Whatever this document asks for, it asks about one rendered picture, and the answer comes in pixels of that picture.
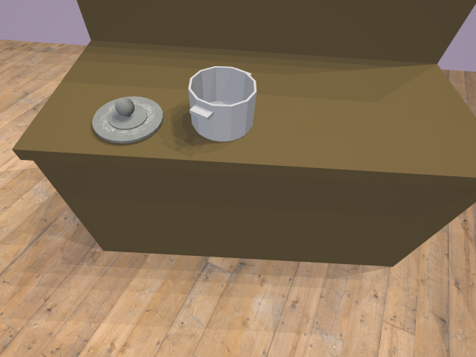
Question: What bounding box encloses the knob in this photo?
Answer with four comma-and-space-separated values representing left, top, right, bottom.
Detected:
115, 97, 135, 116

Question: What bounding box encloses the lid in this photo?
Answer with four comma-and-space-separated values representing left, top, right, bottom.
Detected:
92, 96, 164, 144

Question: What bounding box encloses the table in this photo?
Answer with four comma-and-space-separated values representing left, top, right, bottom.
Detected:
12, 0, 476, 267

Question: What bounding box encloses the pot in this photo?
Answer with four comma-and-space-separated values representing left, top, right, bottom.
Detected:
188, 66, 257, 141

